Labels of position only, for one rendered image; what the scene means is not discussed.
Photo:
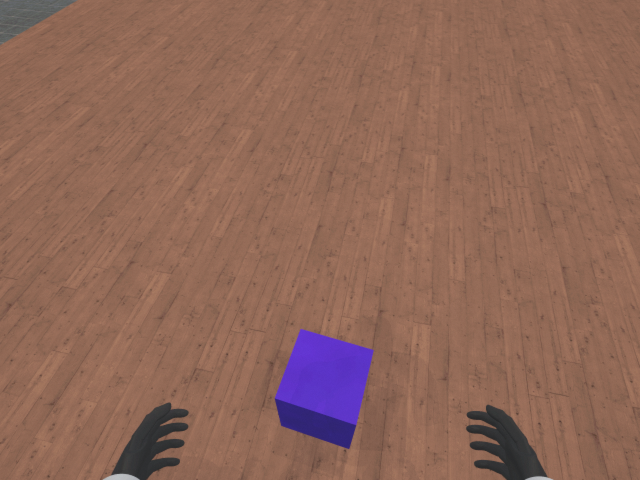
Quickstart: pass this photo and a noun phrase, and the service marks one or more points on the robot right hand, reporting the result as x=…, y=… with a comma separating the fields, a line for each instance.
x=520, y=460

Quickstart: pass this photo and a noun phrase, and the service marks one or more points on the carton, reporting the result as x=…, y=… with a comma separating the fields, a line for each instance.
x=322, y=388

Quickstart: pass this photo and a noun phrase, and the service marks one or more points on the robot left hand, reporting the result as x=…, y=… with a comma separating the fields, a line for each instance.
x=136, y=459

